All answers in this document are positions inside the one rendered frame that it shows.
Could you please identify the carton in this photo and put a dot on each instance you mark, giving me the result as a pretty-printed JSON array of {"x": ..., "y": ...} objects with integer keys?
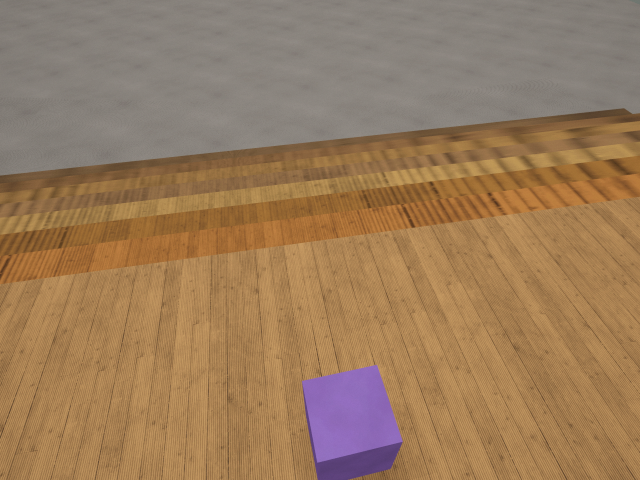
[{"x": 351, "y": 424}]

